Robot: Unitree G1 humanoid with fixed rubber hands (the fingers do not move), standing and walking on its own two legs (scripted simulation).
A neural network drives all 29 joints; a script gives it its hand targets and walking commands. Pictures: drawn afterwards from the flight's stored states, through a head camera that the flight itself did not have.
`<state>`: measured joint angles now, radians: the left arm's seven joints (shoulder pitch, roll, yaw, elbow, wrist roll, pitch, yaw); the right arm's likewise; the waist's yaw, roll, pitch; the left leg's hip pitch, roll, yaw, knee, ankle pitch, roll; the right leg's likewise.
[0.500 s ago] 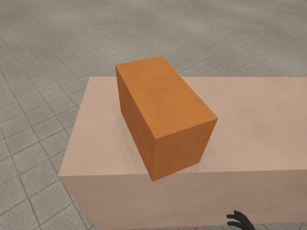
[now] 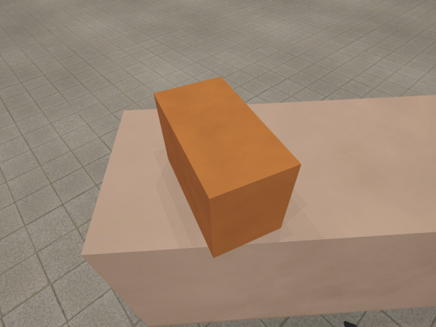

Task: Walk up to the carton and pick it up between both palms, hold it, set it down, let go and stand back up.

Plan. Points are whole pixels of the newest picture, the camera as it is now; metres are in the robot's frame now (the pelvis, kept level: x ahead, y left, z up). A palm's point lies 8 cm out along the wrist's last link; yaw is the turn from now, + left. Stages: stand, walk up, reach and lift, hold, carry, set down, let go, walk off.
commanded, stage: walk up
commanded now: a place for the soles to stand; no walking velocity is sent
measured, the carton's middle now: (217, 161) +0.47 +0.01 +0.04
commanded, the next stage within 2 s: stand in 1.18 s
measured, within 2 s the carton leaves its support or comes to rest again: neither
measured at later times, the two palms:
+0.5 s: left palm out of the picture +0.09 +0.30 -0.10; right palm out of the picture +0.05 -0.24 -0.11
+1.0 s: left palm out of the picture +0.02 +0.28 -0.11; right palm out of the picture +0.01 -0.22 -0.10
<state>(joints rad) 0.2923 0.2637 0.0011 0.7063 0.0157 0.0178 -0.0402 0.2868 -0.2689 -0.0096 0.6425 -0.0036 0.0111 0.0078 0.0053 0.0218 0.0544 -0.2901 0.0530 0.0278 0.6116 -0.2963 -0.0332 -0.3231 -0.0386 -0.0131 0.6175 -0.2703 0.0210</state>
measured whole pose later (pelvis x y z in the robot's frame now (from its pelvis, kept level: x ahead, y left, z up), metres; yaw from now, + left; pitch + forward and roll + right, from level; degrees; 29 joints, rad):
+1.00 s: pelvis -0.06 +0.03 +0.01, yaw -2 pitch -1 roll +0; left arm 0.32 0.25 0.01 0.76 0.01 0.00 -0.01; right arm 0.31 -0.24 -0.01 0.75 -0.01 0.00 0.01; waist -0.01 0.00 0.02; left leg -0.33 0.02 0.06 0.53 -0.18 0.02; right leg -0.23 0.01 -0.01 0.56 -0.31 -0.01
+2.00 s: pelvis -0.03 +0.03 +0.01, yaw -2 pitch -1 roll +0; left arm 0.30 0.24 -0.01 0.81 0.01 0.00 0.00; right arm 0.26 -0.23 0.00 0.83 -0.01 0.00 0.00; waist 0.00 0.00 0.03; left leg -0.27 0.01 0.06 0.50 -0.21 0.01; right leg -0.17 0.00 -0.01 0.52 -0.33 -0.01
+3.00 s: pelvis +0.00 -0.02 +0.02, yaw +0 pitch -2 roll +2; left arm 0.32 0.11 0.03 0.33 0.06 0.12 0.10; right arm 0.16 -0.31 0.13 0.74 0.16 -0.25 0.11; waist 0.03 -0.01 0.00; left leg -0.13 0.04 -0.01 0.33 -0.16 -0.07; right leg -0.02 0.03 -0.10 0.36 -0.31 -0.07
